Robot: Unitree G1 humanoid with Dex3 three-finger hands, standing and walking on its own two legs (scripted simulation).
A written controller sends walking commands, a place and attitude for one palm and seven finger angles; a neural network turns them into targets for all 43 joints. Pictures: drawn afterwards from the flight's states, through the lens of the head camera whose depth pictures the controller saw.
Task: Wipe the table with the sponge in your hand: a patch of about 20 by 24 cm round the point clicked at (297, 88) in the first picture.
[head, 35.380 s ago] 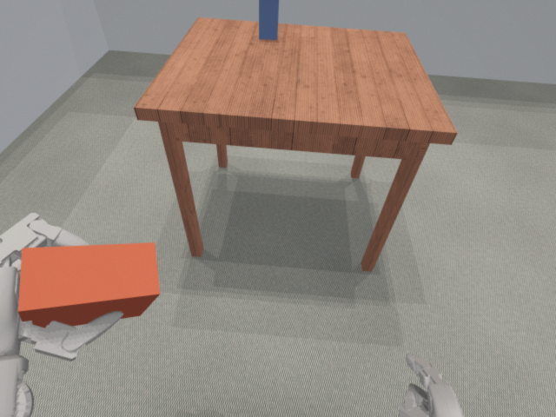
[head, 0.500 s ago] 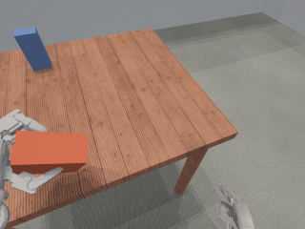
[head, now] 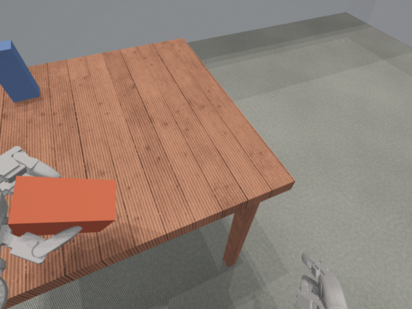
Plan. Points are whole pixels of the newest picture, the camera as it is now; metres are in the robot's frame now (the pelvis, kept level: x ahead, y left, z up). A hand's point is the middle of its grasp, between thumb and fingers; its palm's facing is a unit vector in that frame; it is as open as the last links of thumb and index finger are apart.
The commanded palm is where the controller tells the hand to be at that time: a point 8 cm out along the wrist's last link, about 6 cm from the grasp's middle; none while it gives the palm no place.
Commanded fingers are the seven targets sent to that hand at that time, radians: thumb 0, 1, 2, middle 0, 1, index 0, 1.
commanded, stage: come to a stop and stand still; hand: left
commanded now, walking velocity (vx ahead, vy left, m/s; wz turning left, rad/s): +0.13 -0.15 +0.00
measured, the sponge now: (79, 208) +0.23 +0.20 +0.14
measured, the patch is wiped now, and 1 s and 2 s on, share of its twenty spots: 0.00 0.00 0.00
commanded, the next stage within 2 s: look again from close up in 1.36 s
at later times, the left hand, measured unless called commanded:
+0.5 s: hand (88, 195) +0.24 +0.18 +0.17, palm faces +0.36 -0.81 -0.45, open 10.0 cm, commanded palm +0.17 +0.22 +0.18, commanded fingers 0.00 0.10 1.30 -1.20 -1.60 -1.20 -1.60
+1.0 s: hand (81, 206) +0.23 +0.19 +0.15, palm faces +0.36 -0.86 -0.35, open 10.0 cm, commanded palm +0.17 +0.22 +0.18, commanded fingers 0.00 0.10 1.30 -1.20 -1.60 -1.20 -1.60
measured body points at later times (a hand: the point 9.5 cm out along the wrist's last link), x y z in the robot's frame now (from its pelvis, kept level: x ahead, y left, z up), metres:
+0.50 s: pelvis +0.02 -0.06 +0.00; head +0.05 -0.05 +0.44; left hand +0.21 +0.22 +0.20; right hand +0.17 -0.31 -0.09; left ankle +0.01 +0.06 -0.73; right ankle +0.02 -0.21 -0.73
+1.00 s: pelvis +0.00 -0.05 +0.00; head +0.02 -0.03 +0.45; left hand +0.20 +0.24 +0.17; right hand +0.16 -0.28 -0.07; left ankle +0.01 +0.06 -0.73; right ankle +0.02 -0.21 -0.73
